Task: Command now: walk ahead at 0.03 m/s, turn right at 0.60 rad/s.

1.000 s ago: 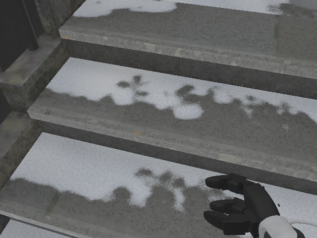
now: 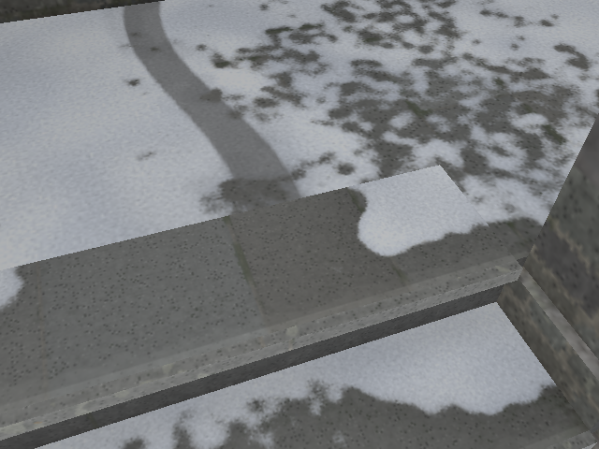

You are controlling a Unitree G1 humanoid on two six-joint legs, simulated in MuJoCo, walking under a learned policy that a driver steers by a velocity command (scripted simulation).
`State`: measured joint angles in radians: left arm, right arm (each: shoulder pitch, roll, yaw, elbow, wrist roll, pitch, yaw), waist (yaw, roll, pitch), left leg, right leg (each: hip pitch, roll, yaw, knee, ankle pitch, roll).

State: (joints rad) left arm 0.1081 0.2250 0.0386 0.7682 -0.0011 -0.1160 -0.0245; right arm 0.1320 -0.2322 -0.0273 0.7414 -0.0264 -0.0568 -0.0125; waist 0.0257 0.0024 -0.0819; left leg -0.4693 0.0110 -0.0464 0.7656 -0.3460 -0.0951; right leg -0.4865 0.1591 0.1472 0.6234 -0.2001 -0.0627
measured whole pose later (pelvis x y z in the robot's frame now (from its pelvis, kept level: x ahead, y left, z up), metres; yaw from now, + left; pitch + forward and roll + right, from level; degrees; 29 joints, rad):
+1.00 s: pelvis +0.09 -0.02 +0.01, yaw -16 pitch +2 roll +0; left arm 0.19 0.18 0.07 0.75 0.05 -0.07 -0.02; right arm 0.40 -0.20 -0.04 0.73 -0.04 -0.05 -0.02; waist -0.04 0.01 -0.06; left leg -0.14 0.06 0.11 0.57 -0.47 -0.01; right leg -0.35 0.00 -0.08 0.63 -0.32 -0.05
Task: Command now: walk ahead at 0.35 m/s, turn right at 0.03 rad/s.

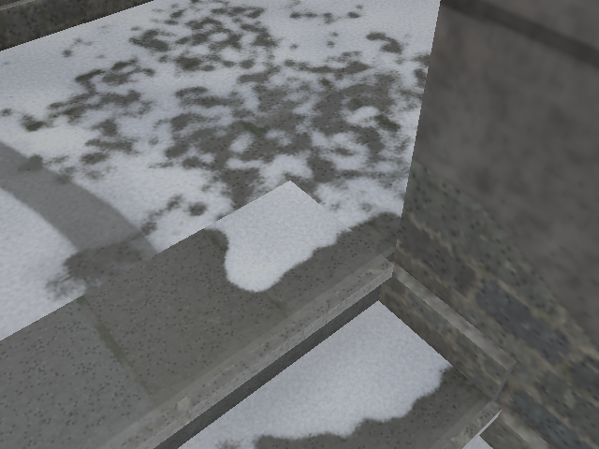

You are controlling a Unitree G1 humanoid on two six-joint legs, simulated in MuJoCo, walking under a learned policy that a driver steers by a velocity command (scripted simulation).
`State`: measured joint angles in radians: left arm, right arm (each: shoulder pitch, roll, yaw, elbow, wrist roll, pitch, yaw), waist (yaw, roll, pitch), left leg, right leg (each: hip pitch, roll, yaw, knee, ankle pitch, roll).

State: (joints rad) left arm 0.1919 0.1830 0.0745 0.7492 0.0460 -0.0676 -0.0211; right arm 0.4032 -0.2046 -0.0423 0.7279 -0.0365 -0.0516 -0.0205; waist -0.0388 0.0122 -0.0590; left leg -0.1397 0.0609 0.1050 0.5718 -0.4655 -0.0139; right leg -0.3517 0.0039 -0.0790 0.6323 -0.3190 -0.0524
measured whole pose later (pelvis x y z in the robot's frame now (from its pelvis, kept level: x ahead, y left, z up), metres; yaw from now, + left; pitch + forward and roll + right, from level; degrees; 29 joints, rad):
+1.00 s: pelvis +0.36 +0.11 +0.17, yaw +0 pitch +2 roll -2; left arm 0.18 0.15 0.07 0.72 0.03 0.00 -0.03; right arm 0.48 -0.18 -0.05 0.86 -0.03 -0.10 -0.04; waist -0.06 0.01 -0.01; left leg 0.04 -0.01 0.08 0.29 -0.36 0.06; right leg -0.63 -0.03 -0.13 0.84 -0.17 -0.06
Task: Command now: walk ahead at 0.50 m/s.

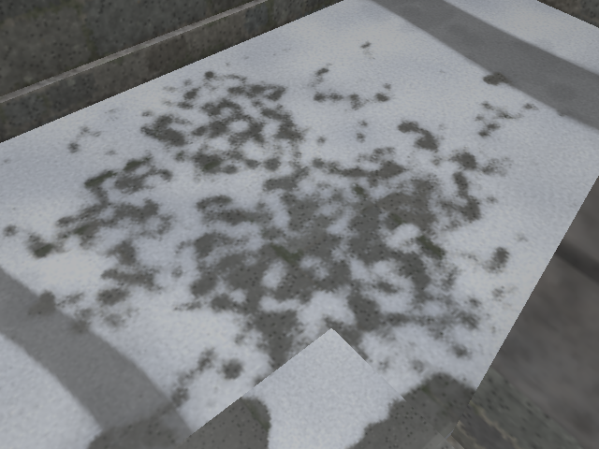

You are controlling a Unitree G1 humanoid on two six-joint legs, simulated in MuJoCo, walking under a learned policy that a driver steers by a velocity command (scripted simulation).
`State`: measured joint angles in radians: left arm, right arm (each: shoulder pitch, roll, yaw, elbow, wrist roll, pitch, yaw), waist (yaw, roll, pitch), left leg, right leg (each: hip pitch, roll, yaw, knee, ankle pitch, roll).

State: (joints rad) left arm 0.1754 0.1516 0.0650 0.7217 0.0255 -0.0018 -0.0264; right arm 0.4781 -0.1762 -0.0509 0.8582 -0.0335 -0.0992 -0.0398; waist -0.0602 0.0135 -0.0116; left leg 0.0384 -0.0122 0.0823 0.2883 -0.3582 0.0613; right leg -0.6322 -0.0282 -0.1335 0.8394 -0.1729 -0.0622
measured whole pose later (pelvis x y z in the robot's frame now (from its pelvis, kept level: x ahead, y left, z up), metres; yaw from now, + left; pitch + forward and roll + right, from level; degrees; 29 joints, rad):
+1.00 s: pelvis +0.47 +0.10 +0.14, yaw -1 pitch +6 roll -2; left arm 0.03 0.20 0.00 0.70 0.02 -0.11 -0.07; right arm 0.56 -0.18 0.03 1.09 -0.09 -0.11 0.07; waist -0.04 0.01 -0.09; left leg -0.22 -0.08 0.05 0.56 -0.44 0.12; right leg -1.05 0.01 0.12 1.50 -0.01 -0.12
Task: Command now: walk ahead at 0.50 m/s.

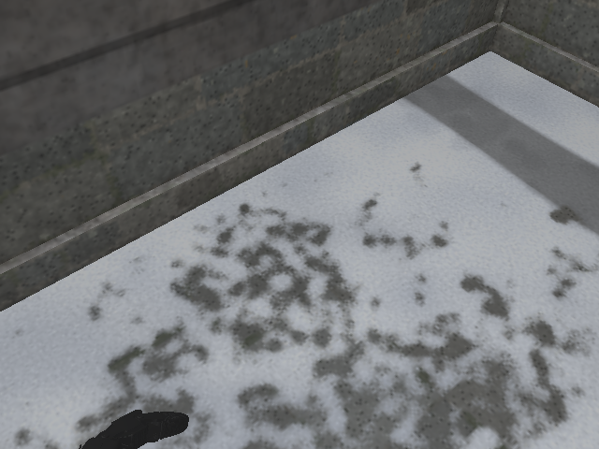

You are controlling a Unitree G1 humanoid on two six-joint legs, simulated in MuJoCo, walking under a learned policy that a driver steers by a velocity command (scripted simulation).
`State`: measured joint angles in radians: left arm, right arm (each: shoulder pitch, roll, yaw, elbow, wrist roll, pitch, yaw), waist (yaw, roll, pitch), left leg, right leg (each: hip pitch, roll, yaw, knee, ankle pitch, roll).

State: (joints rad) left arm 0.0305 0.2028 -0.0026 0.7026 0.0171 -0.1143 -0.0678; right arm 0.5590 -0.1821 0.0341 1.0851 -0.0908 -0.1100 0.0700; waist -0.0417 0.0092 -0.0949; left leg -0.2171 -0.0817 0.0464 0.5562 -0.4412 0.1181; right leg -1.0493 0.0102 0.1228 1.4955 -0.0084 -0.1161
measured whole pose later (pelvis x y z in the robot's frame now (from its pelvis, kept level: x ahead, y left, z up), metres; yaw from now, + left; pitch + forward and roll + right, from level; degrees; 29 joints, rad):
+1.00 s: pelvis +0.56 +0.08 +0.02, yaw -7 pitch +3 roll +0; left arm 0.13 0.30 0.06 0.71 0.00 -0.02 -0.02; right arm 0.35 -0.26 -0.05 0.85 -0.02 -0.09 -0.03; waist -0.05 -0.06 -0.01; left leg -0.19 0.04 0.13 0.33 -0.20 0.01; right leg -0.78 -0.06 0.09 1.14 -0.16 -0.01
